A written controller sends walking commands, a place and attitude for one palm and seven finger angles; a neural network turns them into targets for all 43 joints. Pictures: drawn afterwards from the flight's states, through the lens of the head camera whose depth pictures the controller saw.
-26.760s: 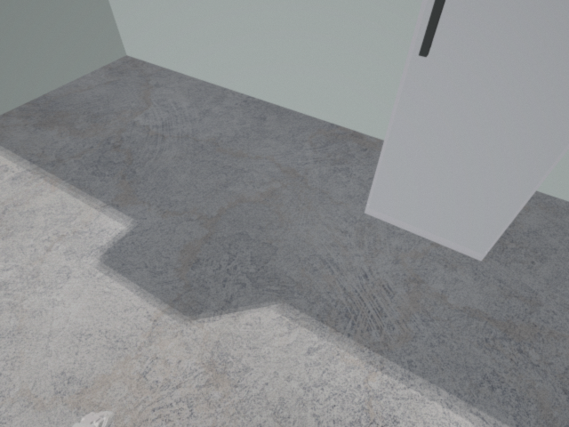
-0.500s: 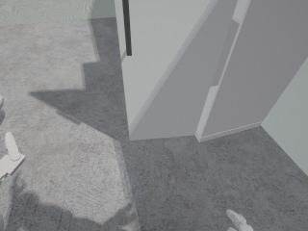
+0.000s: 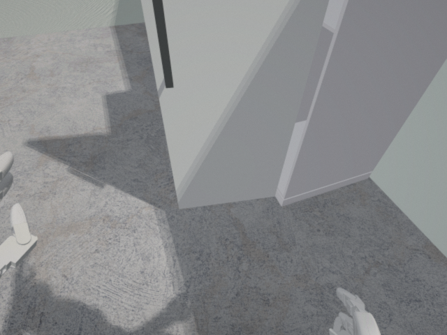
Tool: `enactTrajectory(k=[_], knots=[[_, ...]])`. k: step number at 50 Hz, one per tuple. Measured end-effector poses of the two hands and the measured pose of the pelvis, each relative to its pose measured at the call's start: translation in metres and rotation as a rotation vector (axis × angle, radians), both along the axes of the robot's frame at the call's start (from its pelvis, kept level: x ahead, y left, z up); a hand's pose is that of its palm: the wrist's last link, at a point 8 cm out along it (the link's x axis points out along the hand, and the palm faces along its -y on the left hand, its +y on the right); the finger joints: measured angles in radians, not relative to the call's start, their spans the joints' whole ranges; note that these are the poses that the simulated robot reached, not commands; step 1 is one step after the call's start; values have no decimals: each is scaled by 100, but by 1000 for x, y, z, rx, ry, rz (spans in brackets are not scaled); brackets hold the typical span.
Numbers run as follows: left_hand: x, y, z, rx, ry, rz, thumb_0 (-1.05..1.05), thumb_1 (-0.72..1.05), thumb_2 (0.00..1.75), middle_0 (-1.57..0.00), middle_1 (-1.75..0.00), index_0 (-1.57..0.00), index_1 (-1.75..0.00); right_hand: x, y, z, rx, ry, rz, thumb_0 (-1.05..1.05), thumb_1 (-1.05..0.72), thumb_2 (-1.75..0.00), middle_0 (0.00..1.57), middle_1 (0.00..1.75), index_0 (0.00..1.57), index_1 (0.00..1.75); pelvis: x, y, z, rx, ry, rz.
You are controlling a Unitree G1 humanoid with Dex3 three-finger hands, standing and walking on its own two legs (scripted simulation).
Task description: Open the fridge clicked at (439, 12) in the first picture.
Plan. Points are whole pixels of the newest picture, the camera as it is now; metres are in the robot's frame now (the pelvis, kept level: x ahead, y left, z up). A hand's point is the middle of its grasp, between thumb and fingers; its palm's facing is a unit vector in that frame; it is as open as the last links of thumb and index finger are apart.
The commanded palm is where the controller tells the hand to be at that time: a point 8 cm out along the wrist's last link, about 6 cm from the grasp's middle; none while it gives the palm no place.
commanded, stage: stop stepping back and stand still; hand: left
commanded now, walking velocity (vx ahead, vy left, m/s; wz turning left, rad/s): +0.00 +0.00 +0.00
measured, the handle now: (159, 14) +0.77 +0.21 +0.23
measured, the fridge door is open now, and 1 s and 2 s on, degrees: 79 79 79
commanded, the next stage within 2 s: let the arm hang, fingers relaxed in 0.06 s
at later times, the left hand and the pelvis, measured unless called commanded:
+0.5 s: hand out of the picture +0.00 +0.20 -0.18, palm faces -0.01 -0.99 -0.17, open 7.2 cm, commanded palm none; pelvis -0.04 +0.02 +0.00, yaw +2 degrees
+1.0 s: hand out of the picture -0.03 +0.27 -0.16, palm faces +0.00 -0.96 -0.28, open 7.4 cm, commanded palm none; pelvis -0.05 +0.05 +0.01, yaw +1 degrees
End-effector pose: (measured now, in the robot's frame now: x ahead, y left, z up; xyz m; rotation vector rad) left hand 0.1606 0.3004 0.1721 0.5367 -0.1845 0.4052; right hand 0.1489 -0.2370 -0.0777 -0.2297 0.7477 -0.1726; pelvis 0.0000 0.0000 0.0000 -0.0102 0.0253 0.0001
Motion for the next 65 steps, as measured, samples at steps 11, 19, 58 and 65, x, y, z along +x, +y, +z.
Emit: enactTrajectory(k=[11, 19, 58, 65], knots=[[7, 12, -41, -36, 160, -45, 1, 89, 90, -21, -30, -21, -30, 0, 4, -2, 10, 3, 73, 1, -91, -89, 20, 30, 20, 30, -12, 12, -2, -10, 8, 23], [-57, -13, -256, -379, 1052, 29, 1, 90, 90, -20, -30, -20, -30, -40, -1, -34, -7, 218, 74, 1, -91, -89, 20, 30, 21, 30, -31, 22, -7, 7, -3, 34], [-144, 22, -292, -467, 1346, 169, 1, 90, 90, -20, -30, -20, -30, -135, 6, -41, -20, 496, -69, 1, -91, -89, 20, 30, 21, 30, -42, 45, 8, 1, -39, 17], [-127, 29, -287, -440, 1332, 162, 1, 90, 90, -20, -30, -20, -30, -116, -13, -30, -64, 470, -67, 1, -91, -89, 20, 30, 20, 30, -36, 43, 10, 2, -38, 17]])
